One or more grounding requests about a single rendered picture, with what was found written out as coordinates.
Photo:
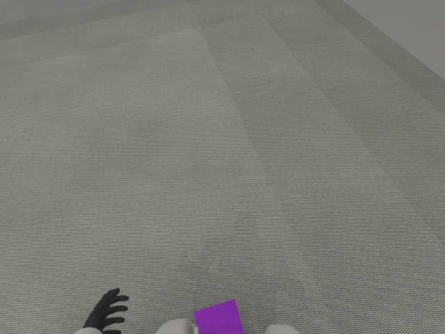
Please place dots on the carton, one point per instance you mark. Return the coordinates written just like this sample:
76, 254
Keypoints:
219, 319

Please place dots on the left robot thigh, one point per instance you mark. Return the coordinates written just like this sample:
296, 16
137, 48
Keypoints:
178, 326

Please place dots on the robot left hand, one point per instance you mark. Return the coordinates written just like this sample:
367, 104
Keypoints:
98, 317

